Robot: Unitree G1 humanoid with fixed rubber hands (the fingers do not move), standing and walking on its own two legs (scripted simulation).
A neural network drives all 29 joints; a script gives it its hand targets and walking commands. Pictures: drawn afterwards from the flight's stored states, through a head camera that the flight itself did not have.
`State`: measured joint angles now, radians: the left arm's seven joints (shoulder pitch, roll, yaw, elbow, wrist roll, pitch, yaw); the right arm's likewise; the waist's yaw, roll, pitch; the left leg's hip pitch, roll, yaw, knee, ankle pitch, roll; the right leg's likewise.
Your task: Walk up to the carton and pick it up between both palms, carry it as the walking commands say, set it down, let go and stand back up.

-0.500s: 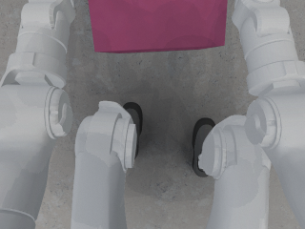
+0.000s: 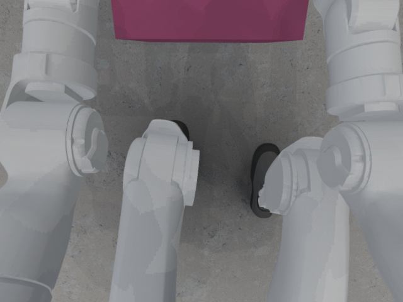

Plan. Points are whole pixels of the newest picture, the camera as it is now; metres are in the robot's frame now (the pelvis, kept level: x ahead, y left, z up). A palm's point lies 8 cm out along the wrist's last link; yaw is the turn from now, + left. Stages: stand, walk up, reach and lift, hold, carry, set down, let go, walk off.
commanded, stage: reach and lift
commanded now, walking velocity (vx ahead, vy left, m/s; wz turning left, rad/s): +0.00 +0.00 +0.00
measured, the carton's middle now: out of the picture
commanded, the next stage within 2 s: none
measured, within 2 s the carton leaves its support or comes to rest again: neither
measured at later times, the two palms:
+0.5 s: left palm out of the picture +0.53 +0.24 -0.10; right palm out of the picture +0.57 -0.07 -0.10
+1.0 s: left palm out of the picture +0.52 +0.23 -0.02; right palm out of the picture +0.55 -0.08 -0.01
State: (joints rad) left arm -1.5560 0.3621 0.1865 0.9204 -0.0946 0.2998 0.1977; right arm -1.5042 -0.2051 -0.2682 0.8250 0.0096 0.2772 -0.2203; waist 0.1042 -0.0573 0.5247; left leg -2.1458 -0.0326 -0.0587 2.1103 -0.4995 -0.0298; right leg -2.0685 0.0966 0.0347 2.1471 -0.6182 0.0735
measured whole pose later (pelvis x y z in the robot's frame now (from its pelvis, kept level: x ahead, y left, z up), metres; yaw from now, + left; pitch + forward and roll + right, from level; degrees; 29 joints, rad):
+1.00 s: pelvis +0.00 -0.01 +0.08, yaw +2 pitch +35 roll -3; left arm -1.34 0.18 0.35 0.74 0.09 0.40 0.21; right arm -1.29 -0.08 -0.41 0.66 -0.13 0.39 -0.20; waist 0.07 -0.06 0.25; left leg -2.00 -0.08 -0.09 1.84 -0.45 -0.05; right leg -1.92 0.12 0.05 1.87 -0.56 0.07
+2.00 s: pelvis +0.07 +0.00 +0.20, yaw +2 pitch +42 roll -2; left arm -0.81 -0.03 0.41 0.72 0.18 0.31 0.18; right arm -0.80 0.06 -0.41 0.69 -0.21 0.30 -0.15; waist 0.03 -0.03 -0.31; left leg -1.68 -0.09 -0.12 1.38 -0.44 -0.04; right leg -1.62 0.12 0.09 1.40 -0.52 0.04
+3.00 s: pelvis +0.11 -0.01 +0.33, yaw +3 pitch +29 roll +0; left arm -0.50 -0.09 0.38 0.59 0.23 0.35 0.15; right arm -0.53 0.16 -0.40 0.60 -0.30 0.30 -0.10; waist 0.03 -0.04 -0.26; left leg -1.02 -0.06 -0.11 0.80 -0.28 -0.03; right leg -0.98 0.08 0.14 0.84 -0.36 0.02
